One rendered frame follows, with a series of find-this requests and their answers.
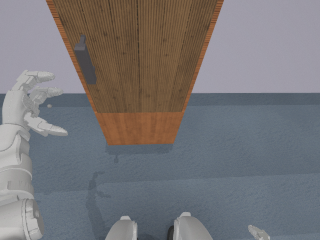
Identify right robot hand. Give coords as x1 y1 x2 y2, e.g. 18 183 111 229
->
248 225 270 240

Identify left robot forearm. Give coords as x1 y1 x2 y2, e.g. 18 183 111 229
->
0 123 35 206

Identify robot left shin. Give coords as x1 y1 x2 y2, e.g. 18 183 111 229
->
120 216 131 220

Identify left robot hand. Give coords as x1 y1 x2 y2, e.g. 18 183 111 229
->
2 69 68 137

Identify left robot upper arm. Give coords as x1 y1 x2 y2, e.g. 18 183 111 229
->
0 198 45 240

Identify cupboard door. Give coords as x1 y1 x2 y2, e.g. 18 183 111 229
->
52 0 218 113

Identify left robot thigh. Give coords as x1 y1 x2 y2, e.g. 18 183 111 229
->
105 219 138 240

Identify handle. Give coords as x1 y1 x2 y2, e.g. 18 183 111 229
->
74 34 97 85

